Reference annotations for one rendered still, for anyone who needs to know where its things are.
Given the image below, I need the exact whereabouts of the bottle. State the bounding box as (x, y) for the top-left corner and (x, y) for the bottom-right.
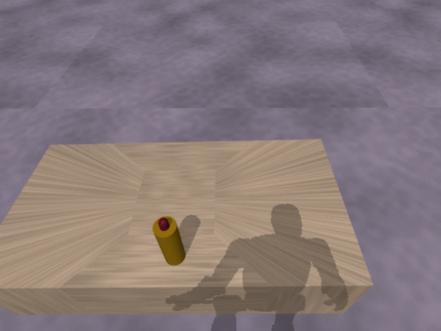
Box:
(152, 217), (185, 265)

